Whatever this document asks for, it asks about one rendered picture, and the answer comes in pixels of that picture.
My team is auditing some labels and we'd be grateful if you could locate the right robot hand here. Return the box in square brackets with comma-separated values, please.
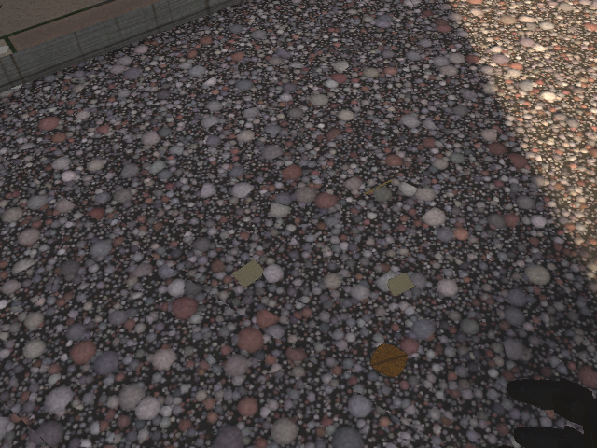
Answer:
[498, 378, 597, 448]

